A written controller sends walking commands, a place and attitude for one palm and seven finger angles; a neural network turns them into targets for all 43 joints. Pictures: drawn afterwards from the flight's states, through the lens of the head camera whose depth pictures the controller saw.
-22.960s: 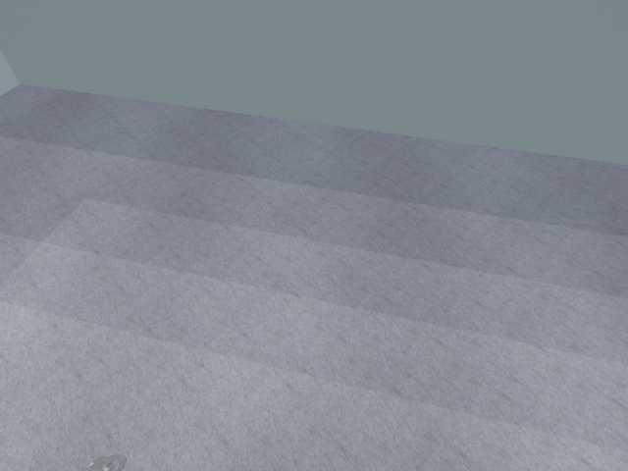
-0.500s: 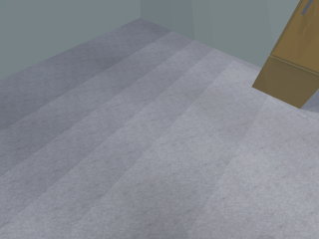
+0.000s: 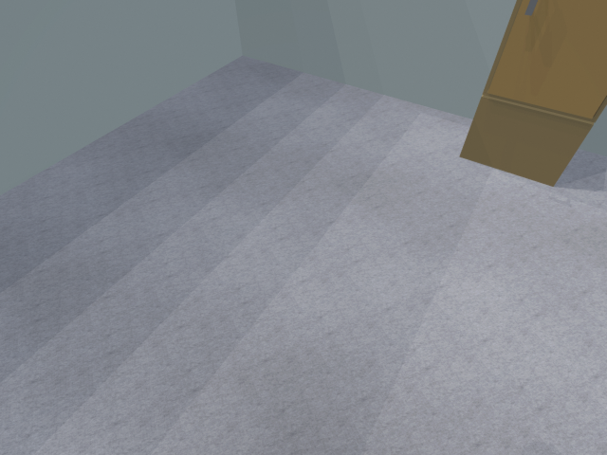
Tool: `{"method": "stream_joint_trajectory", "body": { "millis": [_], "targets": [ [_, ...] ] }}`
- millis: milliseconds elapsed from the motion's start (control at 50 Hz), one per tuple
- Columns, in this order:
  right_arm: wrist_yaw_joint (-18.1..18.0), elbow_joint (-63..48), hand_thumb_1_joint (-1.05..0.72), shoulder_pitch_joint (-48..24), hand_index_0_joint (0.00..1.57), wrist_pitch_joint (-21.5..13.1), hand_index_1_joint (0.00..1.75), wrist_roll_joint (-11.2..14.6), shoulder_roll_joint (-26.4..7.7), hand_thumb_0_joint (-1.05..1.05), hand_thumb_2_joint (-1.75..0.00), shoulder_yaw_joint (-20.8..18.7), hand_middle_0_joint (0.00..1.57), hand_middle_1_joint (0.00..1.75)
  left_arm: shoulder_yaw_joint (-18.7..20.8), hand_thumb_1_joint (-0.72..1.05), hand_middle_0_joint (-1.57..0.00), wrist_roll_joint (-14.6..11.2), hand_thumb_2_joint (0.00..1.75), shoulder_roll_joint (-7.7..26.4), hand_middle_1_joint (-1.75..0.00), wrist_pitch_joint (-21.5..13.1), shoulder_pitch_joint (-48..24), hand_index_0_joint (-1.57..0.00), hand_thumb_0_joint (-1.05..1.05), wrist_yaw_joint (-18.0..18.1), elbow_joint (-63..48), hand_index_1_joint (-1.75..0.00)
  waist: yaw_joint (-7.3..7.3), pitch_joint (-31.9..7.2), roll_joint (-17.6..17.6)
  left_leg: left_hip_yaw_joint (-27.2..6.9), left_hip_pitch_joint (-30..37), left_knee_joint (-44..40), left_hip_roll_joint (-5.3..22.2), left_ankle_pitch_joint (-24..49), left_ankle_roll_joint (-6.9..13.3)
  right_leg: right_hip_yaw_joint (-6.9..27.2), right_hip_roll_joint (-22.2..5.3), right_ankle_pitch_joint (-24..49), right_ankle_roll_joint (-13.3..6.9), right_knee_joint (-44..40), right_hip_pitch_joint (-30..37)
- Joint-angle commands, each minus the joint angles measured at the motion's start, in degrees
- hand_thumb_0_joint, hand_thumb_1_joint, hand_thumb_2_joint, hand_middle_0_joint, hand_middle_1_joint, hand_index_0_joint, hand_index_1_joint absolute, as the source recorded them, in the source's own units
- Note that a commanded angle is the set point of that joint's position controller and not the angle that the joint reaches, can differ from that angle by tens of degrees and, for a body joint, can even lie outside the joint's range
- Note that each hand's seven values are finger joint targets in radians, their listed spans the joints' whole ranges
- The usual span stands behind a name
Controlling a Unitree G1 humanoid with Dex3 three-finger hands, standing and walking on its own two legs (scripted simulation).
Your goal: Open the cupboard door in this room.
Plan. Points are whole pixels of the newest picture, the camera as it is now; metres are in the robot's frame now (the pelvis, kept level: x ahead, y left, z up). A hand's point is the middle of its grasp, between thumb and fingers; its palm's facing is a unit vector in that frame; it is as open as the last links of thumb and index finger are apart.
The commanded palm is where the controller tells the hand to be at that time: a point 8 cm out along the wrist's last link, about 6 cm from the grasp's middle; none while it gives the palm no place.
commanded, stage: stand and wait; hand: left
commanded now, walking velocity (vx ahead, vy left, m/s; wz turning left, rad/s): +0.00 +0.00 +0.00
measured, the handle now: out of the picture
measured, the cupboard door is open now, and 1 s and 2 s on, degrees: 0 0 0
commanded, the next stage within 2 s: turn or walk to find it in 0.06 s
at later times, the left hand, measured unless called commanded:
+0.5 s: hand out of the picture +0.05 +0.19 -0.18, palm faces -0.03 -0.98 -0.21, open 7.4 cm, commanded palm none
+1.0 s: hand out of the picture +0.05 +0.23 -0.17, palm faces -0.07 -0.95 -0.29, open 7.4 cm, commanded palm none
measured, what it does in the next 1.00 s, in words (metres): stands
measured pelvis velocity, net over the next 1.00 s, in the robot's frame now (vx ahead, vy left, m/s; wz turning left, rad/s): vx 0.00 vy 0.01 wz -0.06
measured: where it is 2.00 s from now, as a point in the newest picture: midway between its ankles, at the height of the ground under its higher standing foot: outside the picture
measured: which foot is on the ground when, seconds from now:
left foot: down 0.00-1.00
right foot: down 0.00-1.00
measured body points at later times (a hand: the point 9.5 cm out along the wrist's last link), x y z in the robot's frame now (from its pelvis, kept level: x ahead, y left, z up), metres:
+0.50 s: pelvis -0.01 +0.01 +0.00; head +0.01 +0.01 +0.45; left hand +0.05 +0.25 -0.16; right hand -0.01 -0.23 -0.16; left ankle +0.02 +0.12 -0.74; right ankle -0.01 -0.11 -0.74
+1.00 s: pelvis +0.00 +0.01 +0.00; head +0.01 +0.01 +0.45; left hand +0.05 +0.28 -0.15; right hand +0.07 -0.28 -0.14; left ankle +0.02 +0.12 -0.74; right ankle +0.00 -0.11 -0.74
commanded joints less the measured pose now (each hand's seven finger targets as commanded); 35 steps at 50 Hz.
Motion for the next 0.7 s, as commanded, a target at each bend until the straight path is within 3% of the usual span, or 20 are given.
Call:
{"method": "stream_joint_trajectory", "body": {
  "millis": [0, 120, 180, 240, 280, 340, 380, 460, 520, 680],
  "targets": [
    [-0.36, -0.59, -0.9, 3.48, 0.2, -1.34, 0.3, 0.26, -4.62, 0.0, -0.9, -0.32, 0.2, 0.3, 1.6, 0.9, -0.2, -0.39, 0.9, 7.43, -0.3, -0.8, 2.32, -0.2, 0.0, 0.32, -2.24, -0.3, 0.71, 2.86, -2.75, -5.13, 1.0, -4.25, 5.42, 1.54, 0.28, 6.73, -6.17, 2.01, -0.74, -9.08, -4.84],
    [-0.71, -1.09, -0.9, 3.43, 0.2, -0.57, 0.3, 0.18, -4.89, 0.0, -0.9, -1.24, 0.2, 0.3, 2.78, 0.9, -0.2, -0.31, 0.9, 8.38, -0.3, 0.04, 2.04, -0.2, 0.0, 0.06, -3.07, -0.3, 0.77, 2.57, -1.59, -2.73, 1.01, 0.11, 5.93, 0.13, -0.18, 9.15, -6.34, 5.24, -1.94, -7.49, -6.8],
    [-0.83, -2.61, -0.9, 3.5, 0.2, 0.11, 0.3, -0.04, -5.18, 0.0, -0.9, -1.98, 0.2, 0.3, 4.03, 0.9, -0.2, -0.06, 0.9, 9.83, -0.3, 0.66, 0.54, -0.2, 0.0, -0.25, -4.79, -0.3, 0.35, 2.48, -4.81, -0.83, -0.89, 3.79, 5.32, -3.61, -0.66, 12.41, -7.58, 3.73, -3.34, -7.59, -8.65],
    [-0.89, -4.15, -0.9, 3.12, 0.2, 0.31, 0.3, -0.12, -5.28, 0.0, -0.9, -2.49, 0.2, 0.3, 4.87, 0.9, -0.2, 0.09, 0.9, 10.56, -0.3, 1.15, -0.49, -0.2, 0.0, -0.44, -6.37, -0.3, -0.03, 1.77, -5.59, -0.52, -0.24, 6.21, 5.01, -5.83, -0.72, 14.77, -7.98, 3.05, -4.41, -7.12, -11.66],
    [-0.8, -3.74, -0.9, 4.3, 0.2, -0.28, 0.3, -0.17, -4.71, 0.0, -0.9, -2.1, 0.2, 0.3, 4.45, 0.9, -0.2, 0.15, 0.9, 9.21, -0.3, 0.91, -1.11, -0.2, 0.0, -0.33, -6.55, -0.3, -0.38, 0.6, -3.26, -2.6, 0.46, 3.25, 6.22, -5.17, 0.13, 12.28, -6.11, 1.39, -3.52, -5.6, -11.59],
    [-0.57, -3.1, -0.9, 2.97, 0.2, -1.77, 0.3, -0.06, -7.01, 0.0, -0.9, -1.65, 0.2, 0.3, 3.13, 0.9, -0.2, 0.14, 0.9, 7.12, -0.3, 0.07, 0.63, -0.2, 0.0, -0.27, -5.43, -0.3, 1.25, -0.28, 3.48, -9.65, -2.13, -6.26, 10.57, -5.96, 2.58, 4.79, -2.09, 2.24, -0.48, -1.45, -6.39],
    [-0.49, -3.44, -0.9, 0.57, 0.2, -2.43, 0.3, 0.17, -9.59, 0.0, -0.9, -2.02, 0.2, 0.3, 2.93, 0.9, -0.2, 0.22, 0.9, 8.48, -0.3, -0.5, 1.28, -0.2, 0.0, -0.34, -4.7, -0.3, 2.23, -1.69, 2.71, -9.94, -1.45, -7.44, 11.11, -3.63, 3.31, 3.3, -2.53, 6.07, -0.06, -0.79, -3.26],
    [-0.32, -3.0, -0.9, -0.07, 0.2, -2.54, 0.3, 0.29, -10.15, 0.0, -0.9, -2.04, 0.2, 0.3, 2.59, 0.9, -0.2, 0.11, 0.9, 10.57, -0.3, -1.06, 0.01, -0.2, 0.0, -0.23, -4.19, -0.3, 1.61, -0.48, 0.45, -7.38, 1.08, -6.14, 8.73, -0.06, 2.16, 4.93, -4.19, 8.93, -0.5, -3.83, -3.62],
    [-0.05, -2.96, -0.9, -1.02, 0.2, -2.18, 0.3, 0.33, -11.08, 0.0, -0.9, -2.14, 0.2, 0.3, 2.48, 0.9, -0.2, 0.1, 0.9, 12.16, -0.3, -1.3, -1.05, -0.2, 0.0, -0.2, -4.22, -0.3, 1.21, 1.89, -1.43, -6.79, 1.51, -6.19, 7.76, -2.14, 1.59, 6.18, -4.89, 6.96, -0.83, -6.18, -5.09],
    [0.43, -3.78, -0.9, -5.64, 0.2, -2.55, 0.3, 0.3, -16.37, 0.0, -0.9, -2.34, 0.2, 0.3, 2.76, 0.9, -0.2, 0.1, 0.9, 17.36, -0.3, -2.23, -4.33, -0.2, 0.0, -0.57, -4.73, -0.3, 0.75, 0.13, -2.67, -6.75, 4.98, -7.11, 7.62, 0.54, 1.53, 6.84, -5.85, 7.55, -0.97, -8.93, -3.74]
  ]
}}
